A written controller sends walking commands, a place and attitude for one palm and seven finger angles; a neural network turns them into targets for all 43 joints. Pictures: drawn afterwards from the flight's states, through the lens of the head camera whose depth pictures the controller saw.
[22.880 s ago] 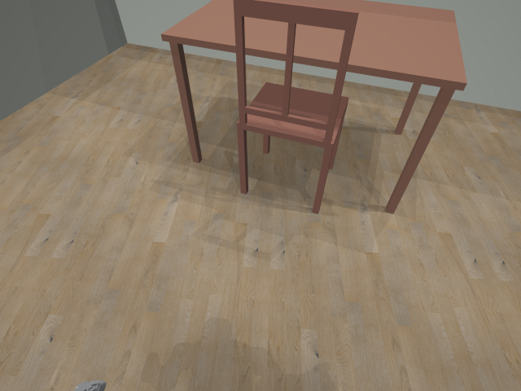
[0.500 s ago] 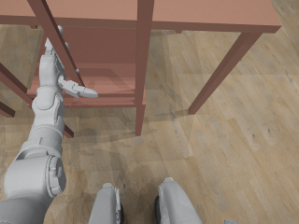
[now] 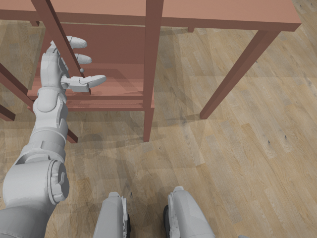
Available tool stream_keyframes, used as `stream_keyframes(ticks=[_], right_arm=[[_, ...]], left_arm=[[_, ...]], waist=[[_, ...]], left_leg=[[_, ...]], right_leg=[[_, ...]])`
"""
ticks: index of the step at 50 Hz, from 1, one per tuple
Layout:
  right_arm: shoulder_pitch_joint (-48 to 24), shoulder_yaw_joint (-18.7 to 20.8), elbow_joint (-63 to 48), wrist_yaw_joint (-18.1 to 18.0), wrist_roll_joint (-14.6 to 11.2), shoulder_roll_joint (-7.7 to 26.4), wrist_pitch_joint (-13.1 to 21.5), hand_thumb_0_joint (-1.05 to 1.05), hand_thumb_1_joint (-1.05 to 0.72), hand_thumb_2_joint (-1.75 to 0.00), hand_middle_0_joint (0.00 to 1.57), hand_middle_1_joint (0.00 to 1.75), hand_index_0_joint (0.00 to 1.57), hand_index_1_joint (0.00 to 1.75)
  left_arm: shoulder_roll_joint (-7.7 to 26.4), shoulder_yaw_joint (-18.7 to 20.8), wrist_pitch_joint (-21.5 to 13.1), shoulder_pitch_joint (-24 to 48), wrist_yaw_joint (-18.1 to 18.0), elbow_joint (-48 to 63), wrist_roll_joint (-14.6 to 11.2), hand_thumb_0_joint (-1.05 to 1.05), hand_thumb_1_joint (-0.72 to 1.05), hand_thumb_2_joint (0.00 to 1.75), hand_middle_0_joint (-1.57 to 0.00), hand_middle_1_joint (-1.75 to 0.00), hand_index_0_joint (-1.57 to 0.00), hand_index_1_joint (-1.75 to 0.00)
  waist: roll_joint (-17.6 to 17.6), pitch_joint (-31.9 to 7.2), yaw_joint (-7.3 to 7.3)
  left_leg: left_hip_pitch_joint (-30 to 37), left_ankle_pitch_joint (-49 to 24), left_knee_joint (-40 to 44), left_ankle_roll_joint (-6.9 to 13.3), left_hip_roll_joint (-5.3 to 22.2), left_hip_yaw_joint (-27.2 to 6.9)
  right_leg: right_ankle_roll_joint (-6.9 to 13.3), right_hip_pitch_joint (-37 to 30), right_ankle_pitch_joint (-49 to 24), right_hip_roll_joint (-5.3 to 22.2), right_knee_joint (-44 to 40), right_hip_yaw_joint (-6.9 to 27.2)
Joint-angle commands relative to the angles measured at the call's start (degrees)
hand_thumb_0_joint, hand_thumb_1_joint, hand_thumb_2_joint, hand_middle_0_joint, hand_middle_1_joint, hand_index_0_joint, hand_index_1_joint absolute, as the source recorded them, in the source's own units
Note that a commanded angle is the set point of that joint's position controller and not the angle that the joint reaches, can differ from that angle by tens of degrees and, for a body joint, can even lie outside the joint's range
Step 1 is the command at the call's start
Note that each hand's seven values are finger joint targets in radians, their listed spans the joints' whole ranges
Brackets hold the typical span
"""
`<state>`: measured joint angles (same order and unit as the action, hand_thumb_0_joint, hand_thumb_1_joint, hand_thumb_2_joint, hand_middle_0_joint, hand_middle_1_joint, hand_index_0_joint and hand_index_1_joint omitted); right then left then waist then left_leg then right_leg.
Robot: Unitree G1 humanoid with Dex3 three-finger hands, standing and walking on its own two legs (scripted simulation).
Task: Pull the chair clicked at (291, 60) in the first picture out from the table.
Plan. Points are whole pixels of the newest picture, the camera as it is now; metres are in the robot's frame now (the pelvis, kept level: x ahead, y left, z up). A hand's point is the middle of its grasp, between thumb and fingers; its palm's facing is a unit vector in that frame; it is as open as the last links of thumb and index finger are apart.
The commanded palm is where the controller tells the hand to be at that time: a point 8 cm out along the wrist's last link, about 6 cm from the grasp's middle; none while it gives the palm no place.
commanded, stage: hook a spindle and tug to test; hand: left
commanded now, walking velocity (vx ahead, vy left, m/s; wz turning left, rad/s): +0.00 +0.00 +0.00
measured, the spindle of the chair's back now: (67, 54) +0.53 +0.17 +0.07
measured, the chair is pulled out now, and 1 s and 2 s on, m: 0.00 0.01 0.14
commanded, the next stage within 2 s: step backward, pulling the chair out in 0.88 s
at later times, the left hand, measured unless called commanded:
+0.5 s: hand (82, 70) +0.51 +0.15 +0.04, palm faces -0.02 -1.00 -0.03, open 4.9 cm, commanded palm +0.48 +0.19 +0.04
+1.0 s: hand (82, 76) +0.49 +0.15 +0.04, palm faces -0.04 -1.00 -0.02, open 5.0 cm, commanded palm +0.48 +0.20 +0.04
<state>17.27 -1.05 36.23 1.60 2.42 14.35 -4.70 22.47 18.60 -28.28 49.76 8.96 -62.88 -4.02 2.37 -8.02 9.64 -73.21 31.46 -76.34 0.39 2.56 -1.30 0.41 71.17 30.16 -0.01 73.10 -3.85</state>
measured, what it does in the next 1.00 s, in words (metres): stands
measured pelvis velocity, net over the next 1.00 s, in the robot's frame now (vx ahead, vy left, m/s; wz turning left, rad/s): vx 0.03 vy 0.01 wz -0.01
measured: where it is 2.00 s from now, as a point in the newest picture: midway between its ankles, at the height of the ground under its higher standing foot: outside the picture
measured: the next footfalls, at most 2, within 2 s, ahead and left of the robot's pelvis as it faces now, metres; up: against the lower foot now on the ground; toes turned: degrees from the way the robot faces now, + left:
none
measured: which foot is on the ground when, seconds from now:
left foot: down 0.00-1.00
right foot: down 0.00-1.00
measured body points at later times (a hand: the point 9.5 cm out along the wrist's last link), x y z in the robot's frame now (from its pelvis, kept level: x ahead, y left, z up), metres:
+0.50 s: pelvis +0.01 +0.00 +0.00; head +0.17 +0.02 +0.42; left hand +0.51 +0.20 +0.04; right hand +0.04 -0.26 -0.12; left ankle +0.03 +0.11 -0.61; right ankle +0.03 -0.12 -0.61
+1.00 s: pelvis +0.03 +0.01 +0.02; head +0.19 +0.02 +0.44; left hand +0.49 +0.20 +0.04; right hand +0.09 -0.25 -0.10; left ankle +0.03 +0.11 -0.61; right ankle +0.03 -0.12 -0.61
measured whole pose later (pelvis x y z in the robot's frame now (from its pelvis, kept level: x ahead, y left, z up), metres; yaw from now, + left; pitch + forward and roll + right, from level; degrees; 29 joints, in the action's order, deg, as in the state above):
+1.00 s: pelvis +0.03 +0.01 +0.02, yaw -1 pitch +28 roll -2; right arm 16.4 -0.1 33.5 2.4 1.2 13.4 -5.1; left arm 17.2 15.9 -26.3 35.5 8.7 -47.6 -6.6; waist 1.8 -9.2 7.9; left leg -66.7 33.0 -71.9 0.8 2.5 0.3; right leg -0.3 65.5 31.4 -0.1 69.1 -2.2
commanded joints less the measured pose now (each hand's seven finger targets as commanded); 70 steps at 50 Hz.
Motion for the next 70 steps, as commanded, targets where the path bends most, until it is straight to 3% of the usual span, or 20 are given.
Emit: stream_keyframes(ticks=[1,9,11,13,22,27,29,38,45,48,49,50,51,54,55,56,59,62,65,70], right_arm=[[9.6,3.4,-2.9,-0.6,-0.1,10.0,1.2,0.0,-0.9,-0.9,0.2,0.3,0.2,0.3],[9.6,3.3,-2.9,-0.4,-0.1,10.0,1.2,0.0,-0.9,-0.9,0.2,0.3,0.2,0.3],[9.8,3.5,-2.8,-0.3,-0.1,9.9,1.2,0.0,-0.9,-0.9,0.2,0.3,0.2,0.3],[10.0,3.6,-2.7,-0.2,0.0,10.1,1.0,0.0,-0.9,-0.9,0.2,0.3,0.2,0.3],[9.5,3.6,-3.6,-0.1,-0.3,9.9,0.4,0.0,-0.9,-0.9,0.2,0.3,0.2,0.3],[9.2,3.7,-4.0,0.2,-0.4,9.6,0.0,0.0,-0.9,-0.9,0.2,0.3,0.2,0.3],[9.3,3.9,-4.5,0.2,-0.5,9.6,-0.2,0.0,-0.9,-0.9,0.2,0.3,0.2,0.3],[8.0,4.3,-6.7,0.6,-1.2,8.9,-0.3,0.0,-0.9,-0.9,0.2,0.3,0.2,0.3],[7.6,4.4,-6.3,0.3,-1.4,8.6,0.4,0.0,-0.9,-0.9,0.2,0.3,0.2,0.3],[7.7,4.6,-6.5,0.3,-1.3,8.4,0.9,0.0,-0.9,-0.9,0.2,0.3,0.2,0.3],[7.3,4.5,-6.3,0.3,-1.4,8.2,1.1,0.0,-0.9,-0.9,0.2,0.3,0.2,0.3],[8.1,4.1,-9.5,-1.9,-4.6,7.6,-2.0,0.0,-0.9,-0.9,0.2,0.3,0.2,0.3],[9.7,4.4,-10.0,-3.7,-4.8,6.8,-2.1,0.0,-0.9,-0.9,0.2,0.3,0.2,0.3],[9.3,4.0,-6.8,-6.2,-5.0,7.6,-3.4,0.0,-0.9,-0.9,0.2,0.3,0.2,0.3],[9.6,3.8,-5.7,-6.2,-5.0,7.9,-3.9,0.0,-0.9,-0.9,0.2,0.3,0.2,0.3],[9.9,3.8,-4.9,-6.7,-5.0,8.0,-3.8,0.0,-0.9,-0.9,0.2,0.3,0.2,0.3],[9.7,3.8,-1.6,-7.3,-4.8,8.4,-2.7,0.0,-0.9,-0.9,0.2,0.3,0.2,0.3],[9.1,4.1,0.2,-7.5,-4.8,8.4,-1.2,0.0,-0.9,-0.9,0.2,0.3,0.2,0.3],[8.1,4.4,1.0,-7.5,-5.1,8.5,0.4,0.0,-0.9,-0.9,0.2,0.3,0.2,0.3],[8.9,4.9,2.6,-8.4,-4.8,8.6,2.1,0.0,-0.9,-0.9,0.2,0.3,0.2,0.3]], left_arm=[[10.0,0.6,-3.9,25.2,0.5,12.8,-0.1,0.0,0.45,0.71,-0.5,-1.45,-0.5,-1.45],[8.7,-0.7,-3.8,25.3,0.3,12.5,0.1,0.0,0.9,0.9,-0.5,-1.45,-0.5,-1.45],[6.8,-1.9,-3.9,25.3,0.1,12.9,0.0,0.0,0.9,0.9,-0.5,-1.45,-0.5,-1.45],[8.2,-0.5,-3.5,23.0,-0.1,11.9,0.0,0.0,0.9,0.9,-0.5,-1.45,-0.5,-1.45],[7.8,-0.5,-3.4,19.4,-0.2,12.2,0.4,0.0,0.9,0.9,-0.5,-1.45,-0.5,-1.45],[5.4,-1.8,-3.1,17.2,0.1,13.4,-0.2,0.0,0.9,0.9,-0.5,-1.45,-0.5,-1.45],[7.0,-0.1,-2.8,13.9,0.2,13.5,-0.3,0.0,0.9,0.9,-0.5,-1.45,-0.5,-1.45],[3.8,-1.9,-2.1,3.6,0.6,23.0,-1.8,0.0,0.9,0.9,-0.5,-1.45,-0.5,-1.45],[4.2,-1.1,-1.6,-0.4,0.5,23.5,-2.3,0.0,0.9,0.9,-0.5,-1.45,-0.5,-1.45],[4.3,-0.8,-2.1,-2.1,0.7,27.0,-2.7,0.0,0.9,0.9,-0.5,-1.45,-0.5,-1.45],[1.7,-3.6,-2.0,1.5,0.8,27.7,-2.8,0.0,0.9,0.9,-0.5,-1.45,-0.5,-1.45],[16.1,-3.5,4.1,18.0,-5.5,37.5,3.0,0.0,0.9,0.9,-0.5,-1.45,-0.5,-1.45],[13.3,-4.9,7.5,20.9,-8.4,37.6,3.2,0.0,0.9,0.9,-0.5,-1.45,-0.5,-1.45],[4.0,-10.7,15.5,8.6,-12.3,22.3,4.3,0.0,0.9,0.9,-0.5,-1.45,-0.5,-1.45],[3.5,-10.8,16.8,7.8,-13.1,16.5,4.2,0.0,0.9,0.9,-0.5,-1.45,-0.5,-1.45],[3.0,-11.1,16.9,10.1,-13.7,15.0,4.0,0.0,0.9,0.9,-0.5,-1.45,-0.5,-1.45],[3.2,-10.8,16.1,12.6,-14.4,8.8,3.8,0.0,0.9,0.9,-0.5,-1.45,-0.5,-1.45],[2.5,-11.3,15.0,12.5,-13.8,5.9,3.5,0.0,0.9,0.9,-0.5,-1.45,-0.5,-1.45],[1.0,-12.3,14.6,11.6,-13.2,4.7,3.1,0.0,0.9,0.9,-0.5,-1.45,-0.5,-1.45],[0.3,-12.6,13.4,10.3,-12.6,6.8,2.9,0.0,0.9,0.9,-0.5,-1.45,-0.5,-1.45]], waist=[[5.0,-31.5,2.4],[6.5,-30.6,2.47],[7.0,-31.7,2.84],[6.1,-31.3,1.93],[4.4,-30.0,1.46],[4.6,-29.8,1.19],[3.3,-30.7,0.15],[4.2,-33.0,-1.97],[0.7,-28.9,-1.68],[3.5,-32.0,-2.89],[4.3,-31.2,-1.43],[9.5,-43.7,-4.04],[10.9,-41.3,-2.3],[5.9,-28.7,-1.93],[1.3,-25.5,-1.88],[-0.4,-25.0,-1.46],[3.5,-23.6,-1.88],[7.7,-22.7,-2.65],[7.9,-20.3,-3.31],[7.6,-22.5,-3.55]], left_leg=[[23.1,-19.2,7.4,1.4,-1.7,-2.0],[24.8,-19.2,8.1,1.0,-1.5,-2.6],[26.8,-21.2,7.8,1.0,-1.4,-2.9],[26.5,-21.2,8.1,0.7,-1.4,-2.9],[24.5,-20.7,8.4,1.0,-1.6,-2.2],[25.4,-22.3,8.6,0.9,-1.6,-2.0],[24.9,-23.3,8.7,0.9,-1.7,-1.6],[28.9,-29.6,10.1,0.4,-1.4,-1.2],[25.1,-28.5,10.4,0.7,-1.7,-0.1],[29.1,-33.8,10.3,0.3,-1.4,-0.5],[29.5,-33.5,10.2,0.3,-1.4,-0.6],[45.9,-29.4,21.1,0.6,-1.0,1.6],[49.0,-31.8,22.8,0.8,-1.2,1.2],[49.8,-38.2,27.0,1.0,1.2,-1.7],[47.7,-33.9,27.7,1.4,2.0,-1.7],[47.2,-35.7,29.0,1.4,1.8,-1.3],[51.3,-49.7,31.7,1.0,3.5,-1.3],[56.3,-55.3,34.1,0.5,5.0,-2.4],[56.9,-52.0,36.2,0.4,6.1,-3.2],[63.4,-63.5,37.0,-0.1,6.8,-2.9]], right_leg=[[1.0,-14.0,-15.4,-1.8,-9.3,2.4],[1.2,-11.7,-14.0,-1.7,-9.4,1.7],[1.2,-10.5,-15.1,-1.8,-9.0,1.5],[1.3,-11.3,-15.0,-1.8,-9.1,1.3],[1.2,-13.1,-16.0,-1.7,-9.2,1.7],[1.2,-13.3,-17.4,-1.7,-9.2,1.5],[1.2,-15.7,-19.1,-1.7,-9.2,1.7],[1.2,-19.1,-24.3,-1.6,-9.4,1.6],[0.8,-22.1,-26.9,-1.5,-10.0,2.2],[1.1,-22.3,-29.2,-1.3,-9.3,2.1],[0.9,-20.9,-29.0,-1.3,-9.7,2.0],[1.9,-42.9,-32.9,2.7,-20.5,6.2],[1.6,-42.6,-38.0,2.0,-22.9,5.4],[0.3,-38.0,-37.3,2.2,-25.1,3.0],[-0.5,-39.7,-35.0,2.4,-28.2,3.5],[-0.6,-42.0,-39.4,3.0,-29.2,3.8],[-1.1,-46.4,-50.1,4.6,-30.9,4.6],[-1.0,-45.7,-45.4,4.3,-33.5,4.6],[-0.8,-46.2,-40.3,3.8,-35.9,4.7],[-0.5,-48.7,-46.6,4.2,-36.6,5.4]])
